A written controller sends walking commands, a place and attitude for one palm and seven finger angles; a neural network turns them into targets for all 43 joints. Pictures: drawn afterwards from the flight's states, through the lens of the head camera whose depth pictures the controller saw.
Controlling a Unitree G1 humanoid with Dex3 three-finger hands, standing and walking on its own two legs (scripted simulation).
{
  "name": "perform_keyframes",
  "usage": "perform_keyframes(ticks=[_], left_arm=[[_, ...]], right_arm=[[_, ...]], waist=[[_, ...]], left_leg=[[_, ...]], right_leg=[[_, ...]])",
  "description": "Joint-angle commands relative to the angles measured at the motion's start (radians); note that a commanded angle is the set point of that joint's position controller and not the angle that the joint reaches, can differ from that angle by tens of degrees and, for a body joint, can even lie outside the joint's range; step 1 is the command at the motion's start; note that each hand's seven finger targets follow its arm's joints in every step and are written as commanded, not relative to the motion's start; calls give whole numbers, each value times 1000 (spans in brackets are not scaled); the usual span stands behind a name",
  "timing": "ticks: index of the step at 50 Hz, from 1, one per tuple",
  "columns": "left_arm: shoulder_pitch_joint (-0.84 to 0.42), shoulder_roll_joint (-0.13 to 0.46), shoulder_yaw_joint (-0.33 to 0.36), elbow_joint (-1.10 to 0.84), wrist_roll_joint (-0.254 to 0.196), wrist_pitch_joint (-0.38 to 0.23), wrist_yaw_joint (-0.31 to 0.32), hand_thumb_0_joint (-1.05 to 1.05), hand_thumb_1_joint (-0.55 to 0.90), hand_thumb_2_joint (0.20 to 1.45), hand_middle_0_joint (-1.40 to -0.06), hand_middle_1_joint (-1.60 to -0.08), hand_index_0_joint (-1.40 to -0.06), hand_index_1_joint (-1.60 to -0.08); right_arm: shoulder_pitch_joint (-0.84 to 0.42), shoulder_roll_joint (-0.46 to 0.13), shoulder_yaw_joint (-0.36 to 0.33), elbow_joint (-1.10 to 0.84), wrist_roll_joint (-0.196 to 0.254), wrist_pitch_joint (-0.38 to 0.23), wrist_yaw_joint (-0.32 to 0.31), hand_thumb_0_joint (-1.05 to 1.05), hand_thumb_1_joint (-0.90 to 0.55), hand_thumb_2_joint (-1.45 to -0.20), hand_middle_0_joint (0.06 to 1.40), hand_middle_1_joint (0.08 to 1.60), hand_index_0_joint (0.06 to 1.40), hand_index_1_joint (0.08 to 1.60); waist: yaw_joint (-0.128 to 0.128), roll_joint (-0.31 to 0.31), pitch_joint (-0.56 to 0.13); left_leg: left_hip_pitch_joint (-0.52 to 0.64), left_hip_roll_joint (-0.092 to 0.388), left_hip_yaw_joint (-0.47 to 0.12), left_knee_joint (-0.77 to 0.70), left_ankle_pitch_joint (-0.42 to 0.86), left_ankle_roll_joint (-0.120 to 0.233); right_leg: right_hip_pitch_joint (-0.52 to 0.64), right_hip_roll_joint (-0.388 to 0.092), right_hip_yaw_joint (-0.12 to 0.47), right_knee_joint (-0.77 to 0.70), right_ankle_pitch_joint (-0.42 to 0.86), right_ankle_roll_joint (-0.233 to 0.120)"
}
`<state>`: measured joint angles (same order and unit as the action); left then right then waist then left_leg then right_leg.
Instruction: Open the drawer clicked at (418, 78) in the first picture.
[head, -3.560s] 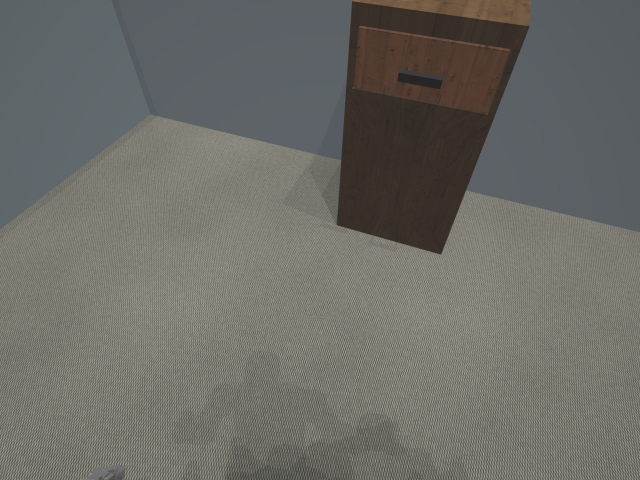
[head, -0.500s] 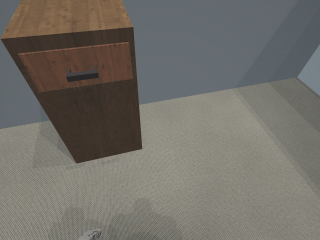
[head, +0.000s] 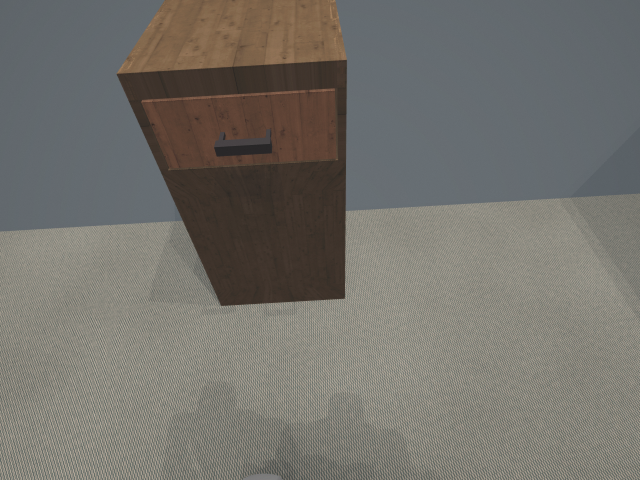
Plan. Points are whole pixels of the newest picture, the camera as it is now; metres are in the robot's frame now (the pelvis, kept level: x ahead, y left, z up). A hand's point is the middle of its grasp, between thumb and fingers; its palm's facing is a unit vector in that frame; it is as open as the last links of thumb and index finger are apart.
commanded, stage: take the last steps up to it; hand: left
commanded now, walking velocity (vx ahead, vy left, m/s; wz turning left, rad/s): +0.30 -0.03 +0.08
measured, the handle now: (244, 140) +0.79 +0.23 -0.03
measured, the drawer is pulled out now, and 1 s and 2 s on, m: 0.00 0.00 0.00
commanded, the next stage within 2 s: come to a stop and stand still in 0.92 s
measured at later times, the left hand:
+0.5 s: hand out of the picture +0.06 +0.19 -0.17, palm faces +0.07 -0.98 -0.17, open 7.4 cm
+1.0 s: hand (243, 460) +0.19 +0.15 -0.20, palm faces +0.11 -0.99 -0.10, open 7.4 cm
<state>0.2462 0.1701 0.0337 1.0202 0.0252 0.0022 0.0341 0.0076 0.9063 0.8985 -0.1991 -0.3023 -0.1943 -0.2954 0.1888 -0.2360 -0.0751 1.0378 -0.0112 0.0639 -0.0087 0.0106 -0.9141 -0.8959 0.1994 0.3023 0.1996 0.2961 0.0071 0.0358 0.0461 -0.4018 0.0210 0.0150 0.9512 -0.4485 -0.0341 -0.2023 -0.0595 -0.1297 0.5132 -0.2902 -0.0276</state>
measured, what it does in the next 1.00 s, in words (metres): walks ahead: left foot, then right foot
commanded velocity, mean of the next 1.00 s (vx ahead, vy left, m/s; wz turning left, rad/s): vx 0.26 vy -0.04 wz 0.00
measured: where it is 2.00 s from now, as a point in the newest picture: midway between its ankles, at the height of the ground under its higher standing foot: outside the picture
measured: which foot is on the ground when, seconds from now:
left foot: up 0.00-0.20, down 0.22-0.60, up 0.62-0.94, down 0.96-1.00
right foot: down 0.00-0.22, up 0.24-0.56, down 0.58-0.96, up 0.98-1.00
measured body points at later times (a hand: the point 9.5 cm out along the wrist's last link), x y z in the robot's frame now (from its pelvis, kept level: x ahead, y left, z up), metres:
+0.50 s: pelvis +0.06 +0.01 +0.00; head +0.08 +0.01 +0.45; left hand +0.05 +0.24 -0.16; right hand +0.02 -0.23 -0.15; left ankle -0.02 +0.13 -0.74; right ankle +0.13 -0.13 -0.70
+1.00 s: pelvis +0.23 +0.00 -0.01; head +0.23 +0.03 +0.44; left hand +0.18 +0.20 -0.19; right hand +0.32 -0.23 -0.14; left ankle +0.28 +0.09 -0.74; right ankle +0.16 -0.13 -0.73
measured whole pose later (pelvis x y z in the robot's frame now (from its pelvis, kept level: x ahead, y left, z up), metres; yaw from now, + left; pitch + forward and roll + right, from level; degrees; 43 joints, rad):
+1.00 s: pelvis +0.23 +0.00 -0.01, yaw +1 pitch -1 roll -2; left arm 0.35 0.14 0.04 1.13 0.02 -0.02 0.00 0.01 0.91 0.90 -0.20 -0.30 -0.20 -0.30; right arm 0.17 -0.15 -0.04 1.01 -0.03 -0.05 0.00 0.01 -0.92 -0.90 0.20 0.30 0.20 0.30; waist 0.03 -0.04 0.03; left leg -0.35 0.08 0.15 0.62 -0.24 0.04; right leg -0.17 -0.04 -0.13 0.66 -0.44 -0.01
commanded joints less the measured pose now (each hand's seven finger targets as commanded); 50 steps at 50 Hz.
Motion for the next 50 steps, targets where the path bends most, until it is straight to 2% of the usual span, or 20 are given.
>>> perform_keyframes(ticks=[1, 5, 9, 11, 12, 14, 19, 25, 27, 28, 29, 30, 31, 34, 36, 46, 47, 48, 49, 50], left_arm=[[61, 159, 29, -36, 5, -25, -1, 0, 900, 900, -200, -300, -200, -300], [129, 175, 34, 9, 10, -33, -12, 0, 900, 900, -200, -300, -200, -300], [96, 143, 28, 34, -7, -28, -22, 0, 900, 900, -200, -300, -200, -300], [63, 51, 11, -4, -10, -27, -37, 0, 900, 900, -200, -300, -200, -300], [-12, 70, 13, -42, 3, -26, -40, 0, 900, 900, -200, -300, -200, -300], [-45, 77, 27, -36, 9, -19, -48, 0, 900, 900, -200, -300, -200, -300], [22, 35, 26, 1, 1, -17, -63, 0, 900, 900, -200, -300, -200, -300], [-22, 35, 33, -9, -1, -22, -66, 0, 900, 900, -200, -300, -200, -300], [77, 61, 44, 27, 0, -33, -63, 0, 900, 900, -200, -300, -200, -300], [181, 102, 54, 61, 4, -43, -58, 0, 900, 900, -200, -300, -200, -300], [303, 200, 74, 95, 10, -56, -45, 0, 900, 900, -200, -300, -200, -300], [377, 262, 78, 107, -5, -56, -37, 0, 900, 900, -200, -300, -200, -300], [328, 255, 76, 99, -9, -58, -29, 0, 900, 900, -200, -300, -200, -300], [90, 125, 41, 32, 0, -58, -12, 0, 900, 900, -200, -300, -200, -300], [69, 98, 27, 30, 3, -65, -13, 0, 900, 900, -200, -300, -200, -300], [99, 101, 32, 61, -6, -57, -21, 0, 900, 900, -200, -300, -200, -300], [109, 74, 27, 56, -4, -51, -24, 0, 900, 900, -200, -300, -200, -300], [116, 22, 22, 30, -10, -49, -31, 0, 900, 900, -200, -300, -200, -300], [87, 32, 19, 2, -3, -48, -29, 0, 900, 900, -200, -300, -200, -300], [57, 44, 24, 2, 1, -42, -27, 0, 900, 900, -200, -300, -200, -300]], right_arm=[[-6, -16, 9, -61, -9, -23, 15, 0, -900, -900, 200, 300, 200, 300], [-62, -8, 16, -86, -13, -49, 25, 0, -900, -900, 200, 300, 200, 300], [93, -6, 27, -21, -11, -80, 11, 0, -900, -900, 200, 300, 200, 300], [222, -133, -2, 12, -22, -86, -4, 0, -900, -900, 200, 300, 200, 300], [252, -171, -13, 8, -22, -84, -6, 0, -900, -900, 200, 300, 200, 300], [206, -111, 0, 8, -20, -94, -17, 0, -900, -900, 200, 300, 200, 300], [161, -65, 7, 4, -16, -121, -23, 0, -900, -900, 200, 300, 200, 300], [182, -86, -5, 39, -23, -110, -16, 0, -900, -900, 200, 300, 200, 300], [172, -76, -3, 44, -22, -105, -14, 0, -900, -900, 200, 300, 200, 300], [173, -57, 2, 44, -15, -108, -10, 0, -900, -900, 200, 300, 200, 300], [186, 11, 16, 25, -3, -115, -2, 0, -900, -900, 200, 300, 200, 300], [138, 22, 25, -25, 1, -115, 1, 0, -900, -900, 200, 300, 200, 300], [92, 2, 16, -30, 0, -110, 3, 0, -900, -900, 200, 300, 200, 300], [86, 16, 8, -8, -16, -95, 13, 0, -900, -900, 200, 300, 200, 300], [136, 48, 14, 10, -18, -80, 17, 0, -900, -900, 200, 300, 200, 300], [119, 31, 20, -13, -13, -112, 20, 0, -900, -900, 200, 300, 200, 300], [203, -19, 11, 7, -15, -118, 13, 0, -900, -900, 200, 300, 200, 300], [295, -113, -9, 21, -28, -122, 4, 0, -900, -900, 200, 300, 200, 300], [330, -152, -14, 31, -25, -112, -5, 0, -900, -900, 200, 300, 200, 300], [284, -133, -9, 23, -21, -108, -15, 0, -900, -900, 200, 300, 200, 300]], waist=[[11, -205, 3], [44, -209, 35], [-27, -96, 4], [-86, 255, 30], [-107, 240, 67], [-78, 177, 153], [-18, 102, 70], [-16, 120, 86], [35, 64, 43], [84, -16, 5], [131, -265, -72], [144, -353, -115], [137, -355, -104], [23, -122, 29], [-16, -133, 30], [-44, -81, 36], [-76, 39, 1], [-103, 248, -21], [-110, 303, -36], [-99, 258, -7]], left_leg=[[-28, 27, 28, -14, 29, -10], [14, 38, 73, -216, 3, 15], [335, 30, 112, -541, 132, 32], [451, 325, -288, -744, -142, 147], [389, 406, -416, -822, -235, 209], [302, 372, -344, -846, -165, 211], [303, 272, -73, -784, 249, 180], [215, 269, -27, -713, 219, 161], [164, 224, 12, -574, 211, 119], [82, 172, 69, -404, 226, 90], [-103, 77, 157, -101, 86, 50], [-228, 25, 101, 146, -174, 52], [-255, 61, 11, 271, -124, 63], [-176, 139, 4, 248, 78, 50], [-99, 128, 42, 137, 119, 31], [242, 51, 141, -428, 263, 30], [356, 104, 45, -495, 224, 52], [439, 311, -233, -629, 186, 137], [421, 414, -412, -750, 110, 199], [355, 422, -400, -770, 80, 219]], right_leg=[[19, -232, 185, -247, 191, -104], [14, -249, 248, -311, -115, -121], [-139, -156, 149, -201, -232, -50], [-393, -4, -30, 151, -219, 34], [-452, -1, 7, 317, -259, 30], [-501, -50, 91, 506, -163, 28], [-365, -65, 58, 402, -25, 58], [-169, -20, -9, 151, 14, 53], [13, 22, -38, 31, 70, 38], [172, -8, 14, -18, 49, 16], [343, -225, 312, -130, -78, -63], [383, -376, 574, -274, -69, -141], [293, -378, 613, -316, -164, -161], [-8, -292, 347, -339, -164, -127], [-73, -237, 207, -339, -24, -105], [-111, -147, 101, -176, 30, -78], [-173, -95, 72, -14, -2, -54], [-316, 14, -25, 248, -149, -2], [-381, 58, 6, 470, -319, 7], [-411, 11, 75, 598, -272, -4]])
